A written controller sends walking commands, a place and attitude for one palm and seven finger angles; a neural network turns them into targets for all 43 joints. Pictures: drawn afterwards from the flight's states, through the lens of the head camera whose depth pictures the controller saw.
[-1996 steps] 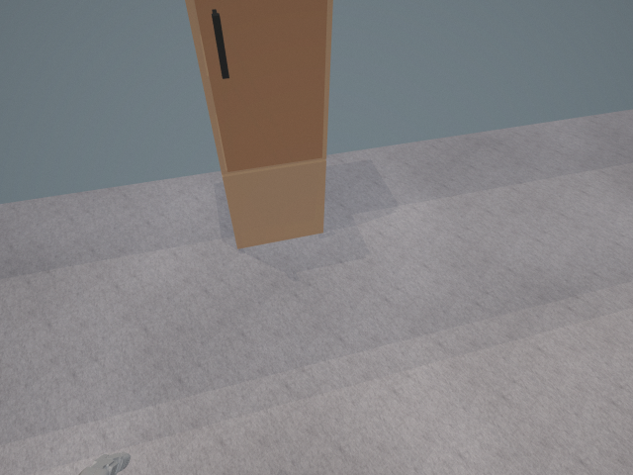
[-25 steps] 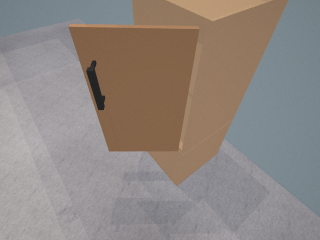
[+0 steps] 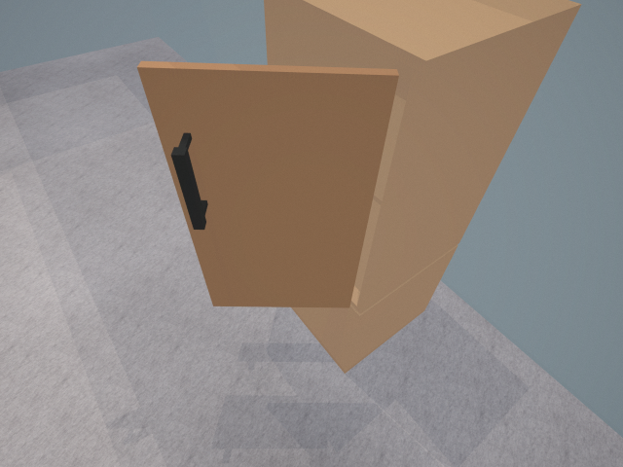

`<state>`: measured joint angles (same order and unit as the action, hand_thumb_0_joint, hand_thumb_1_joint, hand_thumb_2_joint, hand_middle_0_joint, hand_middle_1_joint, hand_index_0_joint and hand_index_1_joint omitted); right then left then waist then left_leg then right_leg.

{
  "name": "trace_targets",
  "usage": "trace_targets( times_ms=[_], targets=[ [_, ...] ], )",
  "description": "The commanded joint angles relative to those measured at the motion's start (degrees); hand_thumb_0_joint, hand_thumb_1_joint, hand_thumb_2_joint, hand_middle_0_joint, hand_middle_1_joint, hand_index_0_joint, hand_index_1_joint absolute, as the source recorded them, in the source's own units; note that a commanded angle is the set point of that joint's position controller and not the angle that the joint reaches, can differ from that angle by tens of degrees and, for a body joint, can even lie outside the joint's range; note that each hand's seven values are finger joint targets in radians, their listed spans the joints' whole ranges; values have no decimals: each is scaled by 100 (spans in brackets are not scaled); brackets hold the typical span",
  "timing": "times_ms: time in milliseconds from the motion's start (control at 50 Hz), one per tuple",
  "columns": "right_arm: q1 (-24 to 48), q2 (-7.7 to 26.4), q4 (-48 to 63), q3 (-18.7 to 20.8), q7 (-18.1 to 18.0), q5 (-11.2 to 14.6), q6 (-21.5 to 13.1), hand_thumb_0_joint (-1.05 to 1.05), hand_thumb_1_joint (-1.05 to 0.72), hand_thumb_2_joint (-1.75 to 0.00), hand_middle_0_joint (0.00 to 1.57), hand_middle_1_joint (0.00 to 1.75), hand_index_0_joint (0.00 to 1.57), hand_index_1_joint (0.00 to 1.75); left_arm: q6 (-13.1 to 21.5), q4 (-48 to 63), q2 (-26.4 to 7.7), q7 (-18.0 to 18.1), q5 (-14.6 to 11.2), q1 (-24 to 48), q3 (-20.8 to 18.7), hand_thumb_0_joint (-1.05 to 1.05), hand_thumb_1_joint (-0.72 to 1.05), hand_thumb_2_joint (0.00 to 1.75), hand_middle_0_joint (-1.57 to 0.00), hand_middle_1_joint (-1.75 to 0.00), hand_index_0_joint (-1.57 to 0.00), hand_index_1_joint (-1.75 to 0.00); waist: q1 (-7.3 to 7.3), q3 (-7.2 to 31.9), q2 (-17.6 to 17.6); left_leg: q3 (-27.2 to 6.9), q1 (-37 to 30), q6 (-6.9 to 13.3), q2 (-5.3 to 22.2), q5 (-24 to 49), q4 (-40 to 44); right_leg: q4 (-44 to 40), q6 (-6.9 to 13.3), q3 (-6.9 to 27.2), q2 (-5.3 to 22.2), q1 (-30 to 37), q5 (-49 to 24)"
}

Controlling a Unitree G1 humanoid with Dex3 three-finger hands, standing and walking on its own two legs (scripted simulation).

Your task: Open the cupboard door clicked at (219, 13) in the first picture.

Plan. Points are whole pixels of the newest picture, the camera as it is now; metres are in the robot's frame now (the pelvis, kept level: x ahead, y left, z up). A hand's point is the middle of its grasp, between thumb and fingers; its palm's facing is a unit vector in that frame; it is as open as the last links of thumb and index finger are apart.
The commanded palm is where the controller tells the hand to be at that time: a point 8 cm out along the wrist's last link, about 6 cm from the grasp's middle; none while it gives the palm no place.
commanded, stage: look again from close up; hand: left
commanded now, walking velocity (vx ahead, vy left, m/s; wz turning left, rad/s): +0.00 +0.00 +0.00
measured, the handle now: (193, 183) +0.50 +0.22 +0.08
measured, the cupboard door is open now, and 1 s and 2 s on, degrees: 53 53 53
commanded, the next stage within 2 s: come to a stop and stand still in 0.02 s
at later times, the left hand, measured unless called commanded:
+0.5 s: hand out of the picture +0.00 +0.18 -0.18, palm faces +0.03 -0.98 -0.20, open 7.4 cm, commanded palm none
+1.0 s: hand out of the picture -0.04 +0.17 -0.18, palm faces +0.03 -0.99 -0.16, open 7.4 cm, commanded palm none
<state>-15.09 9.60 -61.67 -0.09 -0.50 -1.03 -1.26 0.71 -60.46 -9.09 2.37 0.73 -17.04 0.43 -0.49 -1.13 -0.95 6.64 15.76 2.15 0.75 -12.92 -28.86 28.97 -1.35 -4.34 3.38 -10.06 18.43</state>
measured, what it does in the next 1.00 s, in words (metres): stands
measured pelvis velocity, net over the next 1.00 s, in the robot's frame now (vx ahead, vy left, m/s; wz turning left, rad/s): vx -0.02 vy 0.01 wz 0.02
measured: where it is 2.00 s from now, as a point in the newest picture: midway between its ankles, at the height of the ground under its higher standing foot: outside the picture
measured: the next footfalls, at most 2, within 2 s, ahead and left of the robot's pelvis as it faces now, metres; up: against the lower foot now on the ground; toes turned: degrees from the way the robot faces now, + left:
none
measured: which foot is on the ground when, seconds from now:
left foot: down 0.00-1.00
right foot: down 0.00-1.00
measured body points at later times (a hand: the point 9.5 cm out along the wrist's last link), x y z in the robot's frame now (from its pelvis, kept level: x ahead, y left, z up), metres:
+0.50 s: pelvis -0.01 +0.00 +0.00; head -0.02 +0.01 +0.45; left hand +0.00 +0.23 -0.16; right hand +0.04 -0.23 -0.15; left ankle +0.03 +0.09 -0.74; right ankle -0.03 -0.13 -0.74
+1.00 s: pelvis -0.02 +0.01 +0.00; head -0.02 +0.02 +0.45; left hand -0.04 +0.22 -0.16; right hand -0.01 -0.22 -0.15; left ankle +0.03 +0.09 -0.74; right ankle -0.03 -0.13 -0.74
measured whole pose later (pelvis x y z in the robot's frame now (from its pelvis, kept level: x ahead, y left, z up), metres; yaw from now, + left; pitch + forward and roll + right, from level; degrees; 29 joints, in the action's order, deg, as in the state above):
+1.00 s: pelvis -0.02 +0.01 +0.00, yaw +1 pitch -2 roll -1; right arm -16.2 8.5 -62.9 -0.2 -0.1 -0.6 -0.3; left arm 0.3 -61.3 -9.5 2.2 0.7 -20.1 1.1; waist -0.1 -1.2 -1.8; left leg 5.7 15.7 2.6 0.7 -9.8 -26.9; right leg 26.2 -1.5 -5.4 3.1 -9.3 15.1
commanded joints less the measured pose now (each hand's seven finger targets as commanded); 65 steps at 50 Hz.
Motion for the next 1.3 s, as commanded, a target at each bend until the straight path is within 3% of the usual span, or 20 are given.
trace_targets(
  times_ms=[0,60,120,140,160,180,220,260,340,440,540,700,780,1280],
  targets=[
    [-194,505,145,80,-51,27,-59,0,-90,-90,20,30,20,30,74,101,-600,6,29,-427,-135,0,90,90,-20,-30,-20,-30,44,-100,266,-708,-308,35,534,693,653,-620,272,394,343,-287,-790],
    [-132,505,107,81,-61,44,-60,0,-90,-90,20,30,20,30,81,69,-588,1,40,-461,-125,0,90,90,-20,-30,-20,-30,55,-94,84,-693,-387,42,554,758,644,-696,255,393,349,-241,-891],
    [-62,558,73,85,-62,36,-61,0,-90,-90,20,30,20,30,87,14,-595,-1,25,-444,-112,0,90,90,-20,-30,-20,-30,49,-44,127,-677,-483,28,552,857,618,-707,256,416,375,-239,-973],
    [148,713,440,102,-57,82,-55,0,-90,-90,20,30,20,30,100,-72,-588,207,101,-602,-70,0,90,90,-20,-30,-20,-30,105,-347,189,-743,-243,-104,705,1643,-300,-792,258,744,474,-500,-1826],
    [183,597,594,62,-52,60,-20,0,-90,-90,20,30,20,30,167,55,-723,185,75,-566,-86,0,90,90,-20,-30,-20,-30,-7,-257,140,-738,-229,-165,614,1266,-196,-773,352,749,714,-375,-2651],
    [-172,444,495,97,-53,25,-57,0,-90,-90,20,30,20,30,189,160,-724,124,63,-506,-81,0,90,90,-20,-30,-20,-30,-80,210,249,-697,-408,-118,529,1244,-9,-320,443,639,693,-64,-2723],
    [-256,636,499,148,-80,33,-52,0,-90,-90,20,30,20,30,182,199,-641,118,21,-540,-83,0,90,90,-20,-30,-20,-30,-43,771,58,-799,-633,-20,639,2067,-140,-128,417,433,487,177,-2395],
    [-145,616,541,152,-92,35,-43,0,-90,-90,20,30,20,30,134,260,-620,104,34,-551,-92,0,90,90,-20,-30,-20,-30,27,627,142,-774,-585,32,657,2211,-145,-147,386,394,398,77,-2024],
    [24,598,640,165,-62,36,41,0,-90,-90,20,30,20,30,30,354,-609,49,37,-379,-99,0,90,90,-20,-30,-20,-30,6,-190,61,-813,-47,18,509,614,290,-404,358,404,324,-375,-651],
    [29,627,666,172,-20,15,88,0,-90,-90,20,30,20,30,-12,422,-672,18,43,-354,-101,0,90,90,-20,-30,-20,-30,16,-508,78,-904,227,0,435,-519,656,-614,349,424,273,-603,221],
    [-19,649,620,167,0,11,72,0,-90,-90,20,30,20,30,-12,461,-685,1,40,-435,-111,0,90,90,-20,-30,-20,-30,51,-308,136,-982,207,10,478,-779,861,-650,317,362,278,-493,226],
    [-126,619,409,122,-10,38,-2,0,-90,-90,20,30,20,30,33,357,-647,-9,25,-518,-98,0,90,90,-20,-30,-20,-30,72,-67,138,-906,-5,9,509,-84,817,-712,289,361,337,-249,-294],
    [-151,600,292,116,-13,50,13,0,-90,-90,20,30,20,30,27,248,-616,-6,30,-578,-73,0,90,90,-20,-30,-20,-30,76,-328,167,-918,76,-7,508,-317,946,-815,268,351,327,-314,-231],
    [-329,443,-85,120,-44,66,2,0,-90,-90,20,30,20,30,41,-98,-388,12,42,-832,-58,0,90,90,-20,-30,-20,-30,83,-385,112,-936,-11,-14,551,-431,1199,-915,234,334,324,-288,-330]
  ],
)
